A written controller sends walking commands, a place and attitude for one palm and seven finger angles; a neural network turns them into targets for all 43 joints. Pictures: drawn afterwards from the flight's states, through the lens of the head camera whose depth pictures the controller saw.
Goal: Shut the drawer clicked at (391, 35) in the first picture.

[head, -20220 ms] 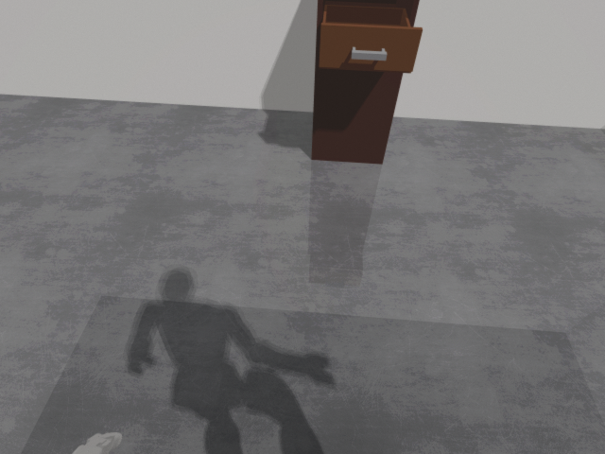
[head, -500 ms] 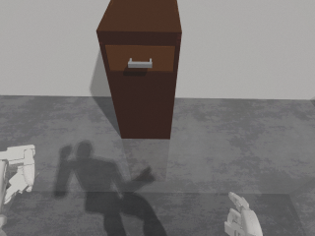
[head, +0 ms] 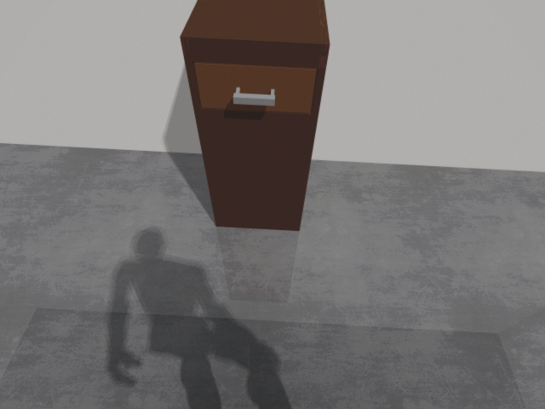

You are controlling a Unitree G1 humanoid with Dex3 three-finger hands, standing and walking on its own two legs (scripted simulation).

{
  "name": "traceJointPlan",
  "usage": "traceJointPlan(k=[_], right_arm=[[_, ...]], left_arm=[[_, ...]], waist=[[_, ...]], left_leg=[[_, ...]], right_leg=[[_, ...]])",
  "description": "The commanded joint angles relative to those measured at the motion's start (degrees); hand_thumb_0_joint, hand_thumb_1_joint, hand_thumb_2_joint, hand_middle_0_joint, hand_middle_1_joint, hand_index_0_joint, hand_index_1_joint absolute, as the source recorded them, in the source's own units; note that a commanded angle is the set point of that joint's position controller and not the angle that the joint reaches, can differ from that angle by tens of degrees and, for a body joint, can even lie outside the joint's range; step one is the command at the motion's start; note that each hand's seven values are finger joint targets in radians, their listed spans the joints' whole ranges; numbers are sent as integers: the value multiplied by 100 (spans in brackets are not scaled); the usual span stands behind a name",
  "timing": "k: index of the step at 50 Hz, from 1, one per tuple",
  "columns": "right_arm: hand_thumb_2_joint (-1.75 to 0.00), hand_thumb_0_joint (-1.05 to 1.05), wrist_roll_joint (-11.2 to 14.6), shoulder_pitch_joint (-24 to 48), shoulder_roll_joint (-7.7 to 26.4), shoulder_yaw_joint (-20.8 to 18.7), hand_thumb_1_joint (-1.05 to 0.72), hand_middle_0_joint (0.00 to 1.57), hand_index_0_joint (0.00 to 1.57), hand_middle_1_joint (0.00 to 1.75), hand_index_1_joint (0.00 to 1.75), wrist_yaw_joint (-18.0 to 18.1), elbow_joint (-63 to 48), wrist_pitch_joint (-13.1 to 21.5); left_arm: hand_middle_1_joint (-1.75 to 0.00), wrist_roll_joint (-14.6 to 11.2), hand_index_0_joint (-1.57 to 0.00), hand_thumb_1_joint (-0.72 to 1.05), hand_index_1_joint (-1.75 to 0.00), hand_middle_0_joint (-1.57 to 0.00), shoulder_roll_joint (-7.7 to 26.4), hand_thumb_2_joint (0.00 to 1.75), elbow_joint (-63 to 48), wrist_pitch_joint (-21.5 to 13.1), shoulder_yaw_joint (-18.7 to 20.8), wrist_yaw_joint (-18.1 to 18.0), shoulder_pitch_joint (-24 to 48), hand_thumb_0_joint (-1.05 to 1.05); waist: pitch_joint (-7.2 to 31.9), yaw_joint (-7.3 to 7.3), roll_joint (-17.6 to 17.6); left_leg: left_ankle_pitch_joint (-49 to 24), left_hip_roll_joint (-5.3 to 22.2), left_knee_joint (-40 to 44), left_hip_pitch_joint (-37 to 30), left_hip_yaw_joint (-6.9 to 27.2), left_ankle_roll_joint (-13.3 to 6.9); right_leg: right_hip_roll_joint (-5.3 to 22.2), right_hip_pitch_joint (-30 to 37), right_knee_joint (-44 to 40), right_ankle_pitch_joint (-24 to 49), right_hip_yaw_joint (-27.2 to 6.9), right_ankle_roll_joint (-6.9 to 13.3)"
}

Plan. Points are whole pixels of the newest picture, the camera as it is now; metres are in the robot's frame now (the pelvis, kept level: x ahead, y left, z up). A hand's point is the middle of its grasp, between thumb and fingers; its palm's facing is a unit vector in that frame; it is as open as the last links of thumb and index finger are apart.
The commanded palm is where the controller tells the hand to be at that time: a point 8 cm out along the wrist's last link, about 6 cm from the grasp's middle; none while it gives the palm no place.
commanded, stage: let the arm hang, fingers relaxed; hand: left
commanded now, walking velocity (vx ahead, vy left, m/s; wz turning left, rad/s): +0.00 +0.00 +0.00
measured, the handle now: (254, 95) +0.89 +0.11 -0.06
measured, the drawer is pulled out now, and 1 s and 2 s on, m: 0.00 0.00 0.00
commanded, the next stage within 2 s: look to check the result in 0.58 s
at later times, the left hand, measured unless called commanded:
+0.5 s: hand out of the picture +0.05 +0.18 -0.17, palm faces -0.01 -0.97 -0.22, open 7.3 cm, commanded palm none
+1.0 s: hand out of the picture +0.04 +0.19 -0.17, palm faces +0.00 -0.96 -0.26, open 7.4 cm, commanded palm none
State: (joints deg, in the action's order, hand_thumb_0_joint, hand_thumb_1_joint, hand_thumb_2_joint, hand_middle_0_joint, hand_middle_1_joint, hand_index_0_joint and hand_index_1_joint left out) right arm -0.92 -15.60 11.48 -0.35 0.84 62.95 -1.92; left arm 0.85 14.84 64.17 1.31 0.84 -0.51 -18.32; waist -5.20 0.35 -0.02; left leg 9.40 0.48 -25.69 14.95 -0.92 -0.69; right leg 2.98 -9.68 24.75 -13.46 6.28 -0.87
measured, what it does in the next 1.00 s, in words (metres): stands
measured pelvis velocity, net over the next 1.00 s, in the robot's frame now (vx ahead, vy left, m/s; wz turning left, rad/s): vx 0.01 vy -0.02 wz -0.01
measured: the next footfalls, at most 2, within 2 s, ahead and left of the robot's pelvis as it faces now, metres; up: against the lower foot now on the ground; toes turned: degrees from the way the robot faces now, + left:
none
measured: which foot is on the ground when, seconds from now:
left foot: down 0.00-1.00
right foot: down 0.00-1.00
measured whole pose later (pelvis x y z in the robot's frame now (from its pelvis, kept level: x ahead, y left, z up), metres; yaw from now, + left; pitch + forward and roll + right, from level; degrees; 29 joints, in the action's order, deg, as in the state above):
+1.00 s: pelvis +0.01 -0.02 +0.00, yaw -1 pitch -2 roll +0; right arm -1.1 -10.5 12.3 -1.1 1.2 65.2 -0.4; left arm 0.8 13.1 65.5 -0.3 1.4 -0.7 -11.2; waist -4.5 -0.3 1.1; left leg 9.0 1.6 -22.2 11.2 -1.2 0.7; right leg 1.8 -6.6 22.1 -13.4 6.0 0.2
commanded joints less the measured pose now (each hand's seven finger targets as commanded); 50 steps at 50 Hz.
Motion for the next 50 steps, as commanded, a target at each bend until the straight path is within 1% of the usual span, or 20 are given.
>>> traceJointPlan(k=[1,4,5,7,11,14,16,18,19,20,21,23,25,30,35,39,40,45,47,50], right_arm=[[-90,0,12,-109,717,-164,-90,20,20,30,30,41,-132,136],[-90,0,17,-145,715,-184,-90,20,20,30,30,43,-58,138],[-90,0,12,-150,665,-177,-90,20,20,30,30,43,-22,145],[-90,0,1,-149,644,-180,-90,20,20,30,30,47,14,145],[-90,0,-12,-126,575,-194,-90,20,20,30,30,45,42,159],[-90,0,-2,-110,575,-206,-90,20,20,30,30,45,33,189],[-90,0,-16,-76,515,-197,-90,20,20,30,30,51,50,200],[-90,0,-15,-87,520,-190,-90,20,20,30,30,53,59,213],[-90,0,-4,-55,533,-197,-90,20,20,30,30,49,48,212],[-90,0,-15,-42,510,-186,-90,20,20,30,30,50,54,220],[-90,0,-19,-5,503,-189,-90,20,20,30,30,54,50,217],[-90,0,-19,10,513,-181,-90,20,20,30,30,60,59,228],[-90,0,-12,18,525,-191,-90,20,20,30,30,59,47,233],[-90,0,-14,82,590,-195,-90,20,20,30,30,66,56,234],[-90,0,-13,134,660,-206,-90,20,20,30,30,71,50,231],[-90,0,1,169,740,-211,-90,20,20,30,30,76,35,243],[-90,0,-6,206,720,-202,-90,20,20,30,30,77,55,240],[-90,0,-3,285,790,-197,-90,20,20,30,30,70,44,228],[-90,0,-5,308,843,-207,-90,20,20,30,30,68,47,233],[-90,0,-8,352,889,-208,-90,20,20,30,30,64,46,235]], left_arm=[[-43,-30,-32,90,-43,-32,640,90,-130,-142,81,-50,44,0],[-30,-23,-20,90,-30,-20,637,90,-59,-139,83,-69,22,0],[-30,-21,-20,90,-30,-20,610,90,-42,-133,85,-70,37,0],[-30,-18,-20,90,-30,-20,571,90,-29,-124,97,-76,45,0],[-30,-5,-20,90,-30,-20,514,90,-34,-121,120,-84,62,0],[-30,6,-20,90,-30,-20,514,90,-75,-155,142,-89,87,0],[-30,-3,-20,90,-30,-20,450,90,-82,-167,143,-94,161,0],[-30,-7,-20,90,-30,-20,449,90,-111,-174,155,-95,230,0],[-30,-2,-20,90,-30,-20,482,90,-135,-174,162,-99,241,0],[-30,-5,-20,90,-30,-20,454,90,-124,-178,164,-96,256,0],[-30,-8,-20,90,-30,-20,433,90,-134,-177,158,-97,275,0],[-30,-12,-20,90,-30,-20,450,90,-133,-187,171,-95,315,0],[-30,-8,-20,90,-30,-20,463,90,-148,-203,182,-98,362,0],[-30,-15,-20,90,-30,-20,504,90,-145,-217,186,-97,435,0],[-30,-17,-20,90,-30,-20,548,90,-123,-231,190,-96,484,0],[-30,-18,-20,90,-30,-20,623,90,-120,-240,204,-96,498,0],[-30,-22,-20,90,-30,-20,621,90,-104,-236,197,-94,510,0],[-30,-19,-20,90,-30,-20,668,90,-82,-229,187,-86,554,0],[-30,-22,-20,90,-30,-20,712,90,-89,-238,192,-82,586,0],[-30,-16,-20,90,-30,-20,751,90,-101,-236,198,-78,651,0]], waist=[[213,-69,36],[161,-63,76],[130,-65,1],[36,-54,17],[11,-35,148],[103,-16,9],[84,-37,-8],[154,-50,49],[73,-30,61],[134,-38,64],[81,-36,160],[158,-36,144],[206,-42,-13],[243,-63,133],[263,-72,2],[340,-63,85],[320,-56,27],[224,-64,46],[285,-65,7],[291,-72,65]], left_leg=[[291,478,602,-413,498,-118],[345,493,673,-387,515,-126],[397,511,721,-355,518,-124],[556,506,799,-260,548,-124],[687,505,914,-168,571,-123],[318,489,817,-217,527,-124],[113,478,764,-298,491,-114],[-65,489,734,-338,480,-101],[-123,483,711,-292,468,-97],[-161,489,716,-322,456,-90],[-153,481,702,-335,443,-84],[-289,491,682,-369,443,-84],[-409,502,636,-389,415,-73],[-519,513,583,-477,397,-55],[-572,545,564,-567,369,-50],[-715,556,563,-615,376,-49],[-700,564,569,-622,368,-48],[-524,576,640,-644,377,-48],[-562,580,634,-681,380,-44],[-535,593,668,-678,391,-41]], right_leg=[[416,-475,-742,-699,-498,369],[382,-489,-693,-710,-506,359],[385,-481,-665,-715,-471,344],[362,-495,-643,-785,-470,333],[335,-443,-573,-751,-466,314],[360,-330,-578,-531,-472,310],[381,-367,-600,-443,-488,310],[389,-297,-586,-341,-498,302],[389,-305,-599,-327,-479,300],[404,-268,-599,-291,-490,301],[399,-302,-618,-286,-501,303],[410,-216,-621,-158,-511,312],[432,-159,-653,-79,-508,311],[448,-130,-709,36,-550,331],[455,-120,-776,136,-560,337],[457,-28,-762,330,-564,337],[468,-32,-772,338,-546,339],[460,-120,-875,93,-584,335],[464,-78,-879,152,-592,334],[453,-62,-876,101,-584,332]])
